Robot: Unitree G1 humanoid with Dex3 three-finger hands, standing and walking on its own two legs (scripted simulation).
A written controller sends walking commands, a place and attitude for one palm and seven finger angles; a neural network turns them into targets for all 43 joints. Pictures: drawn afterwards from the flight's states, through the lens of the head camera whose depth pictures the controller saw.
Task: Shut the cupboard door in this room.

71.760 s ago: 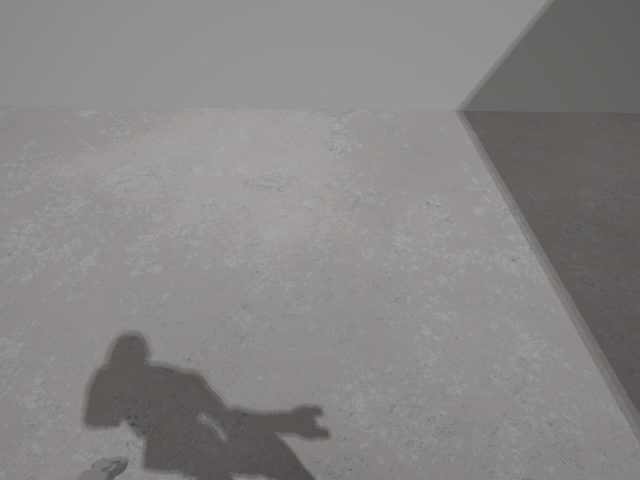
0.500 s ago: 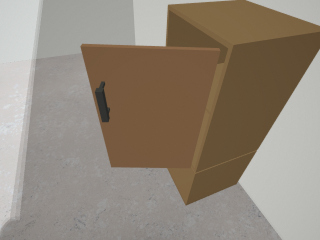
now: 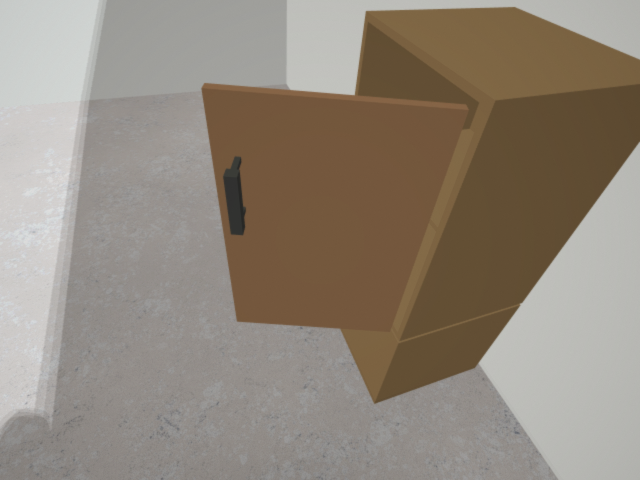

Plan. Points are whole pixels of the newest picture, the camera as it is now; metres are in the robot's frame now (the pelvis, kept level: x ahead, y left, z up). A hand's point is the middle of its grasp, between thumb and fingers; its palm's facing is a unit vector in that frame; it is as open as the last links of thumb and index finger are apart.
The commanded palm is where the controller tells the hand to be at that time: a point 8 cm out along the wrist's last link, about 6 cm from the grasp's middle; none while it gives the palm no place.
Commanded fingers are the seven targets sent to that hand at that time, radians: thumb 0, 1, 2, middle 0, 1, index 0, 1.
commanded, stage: come to a stop and stand still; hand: left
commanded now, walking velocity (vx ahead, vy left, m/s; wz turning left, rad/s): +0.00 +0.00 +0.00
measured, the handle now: (237, 196) +0.53 +0.18 +0.07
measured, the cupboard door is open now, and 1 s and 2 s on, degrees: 68 68 68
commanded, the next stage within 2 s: look again from close up in 0.12 s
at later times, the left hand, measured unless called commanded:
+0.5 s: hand out of the picture -0.01 +0.15 -0.18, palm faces +0.02 -0.99 -0.14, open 7.4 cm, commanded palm none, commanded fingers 0.00 0.90 0.90 -0.20 -0.30 -0.20 -0.30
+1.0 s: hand out of the picture +0.01 +0.15 -0.18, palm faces +0.01 -0.99 -0.15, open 7.4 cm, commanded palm none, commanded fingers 0.00 0.90 0.90 -0.20 -0.30 -0.20 -0.30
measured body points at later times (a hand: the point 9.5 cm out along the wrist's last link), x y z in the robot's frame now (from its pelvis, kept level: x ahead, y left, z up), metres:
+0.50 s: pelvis +0.01 +0.00 +0.00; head +0.00 +0.01 +0.45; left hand +0.00 +0.20 -0.17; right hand +0.00 -0.21 -0.16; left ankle +0.02 +0.08 -0.74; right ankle +0.03 -0.13 -0.74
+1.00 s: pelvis +0.04 -0.01 +0.00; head +0.03 -0.01 +0.45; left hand +0.01 +0.20 -0.17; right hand +0.01 -0.22 -0.16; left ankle +0.02 +0.08 -0.74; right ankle +0.03 -0.13 -0.74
